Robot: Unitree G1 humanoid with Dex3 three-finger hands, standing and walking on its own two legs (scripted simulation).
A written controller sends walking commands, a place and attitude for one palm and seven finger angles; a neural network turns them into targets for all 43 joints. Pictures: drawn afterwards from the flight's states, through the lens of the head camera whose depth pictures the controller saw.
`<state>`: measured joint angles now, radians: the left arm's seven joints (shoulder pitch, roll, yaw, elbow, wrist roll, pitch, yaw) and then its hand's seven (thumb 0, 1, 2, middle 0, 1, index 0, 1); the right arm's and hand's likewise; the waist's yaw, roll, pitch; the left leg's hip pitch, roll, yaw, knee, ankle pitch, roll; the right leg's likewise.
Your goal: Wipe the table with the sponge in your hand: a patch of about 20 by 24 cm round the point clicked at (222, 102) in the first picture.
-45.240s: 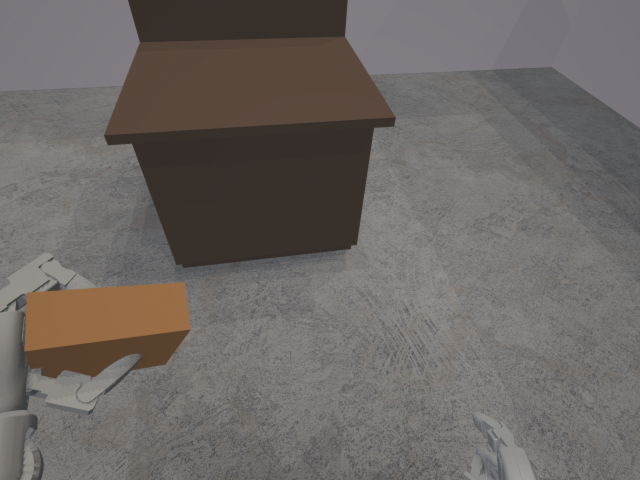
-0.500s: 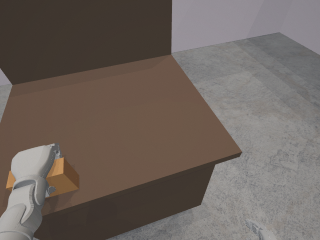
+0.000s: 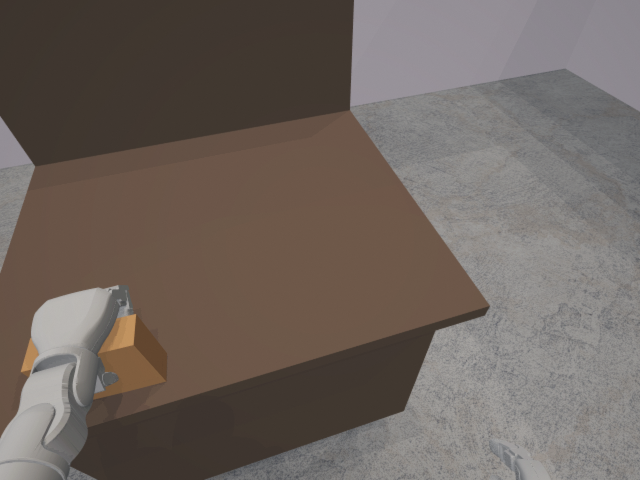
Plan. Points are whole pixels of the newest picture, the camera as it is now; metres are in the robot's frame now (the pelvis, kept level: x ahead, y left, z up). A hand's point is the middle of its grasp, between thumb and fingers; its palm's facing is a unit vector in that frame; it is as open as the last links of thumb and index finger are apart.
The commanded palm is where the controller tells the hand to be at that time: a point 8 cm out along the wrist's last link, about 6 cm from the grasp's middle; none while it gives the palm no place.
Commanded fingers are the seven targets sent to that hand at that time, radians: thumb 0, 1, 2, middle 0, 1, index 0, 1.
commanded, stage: lift the sponge slowly off the table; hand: left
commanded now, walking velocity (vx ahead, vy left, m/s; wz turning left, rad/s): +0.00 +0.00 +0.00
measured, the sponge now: (109, 367) +0.26 +0.33 -0.04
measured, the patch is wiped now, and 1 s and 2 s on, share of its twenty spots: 1.00 1.00 1.00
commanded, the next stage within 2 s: bring the sponge back beside the body in 1.60 s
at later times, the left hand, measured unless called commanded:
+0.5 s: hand (83, 336) +0.26 +0.33 +0.05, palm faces -0.04 -0.08 -1.00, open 9.1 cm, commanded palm +0.24 +0.32 +0.12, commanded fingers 0.00 0.10 1.30 -1.20 -1.60 -1.20 -1.60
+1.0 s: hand (63, 325) +0.25 +0.33 +0.08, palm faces -0.03 -0.08 -1.00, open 9.1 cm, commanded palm +0.23 +0.32 +0.15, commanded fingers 0.00 0.10 1.30 -1.20 -1.60 -1.20 -1.60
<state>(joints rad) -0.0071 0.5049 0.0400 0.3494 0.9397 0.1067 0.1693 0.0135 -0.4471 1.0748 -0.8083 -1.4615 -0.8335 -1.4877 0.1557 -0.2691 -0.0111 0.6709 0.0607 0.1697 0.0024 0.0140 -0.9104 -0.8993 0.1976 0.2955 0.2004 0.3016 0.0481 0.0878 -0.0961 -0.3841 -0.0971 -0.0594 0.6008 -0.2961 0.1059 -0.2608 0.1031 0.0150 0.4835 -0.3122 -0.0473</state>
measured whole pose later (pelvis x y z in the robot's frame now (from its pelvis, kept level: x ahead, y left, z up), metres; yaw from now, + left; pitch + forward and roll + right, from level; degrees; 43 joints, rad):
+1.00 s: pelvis -0.01 +0.00 +0.01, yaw +1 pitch +0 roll -2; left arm -0.05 0.56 0.06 0.23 0.88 0.15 0.03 0.00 -0.46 1.07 -0.84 -1.43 -0.86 -1.45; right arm 0.11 -0.28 0.01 0.69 0.06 0.19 -0.01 0.01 -0.91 -0.90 0.20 0.30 0.20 0.30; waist 0.08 0.10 -0.03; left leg -0.25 -0.11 -0.07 0.47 -0.22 0.10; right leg -0.13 0.09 0.01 0.37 -0.25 -0.05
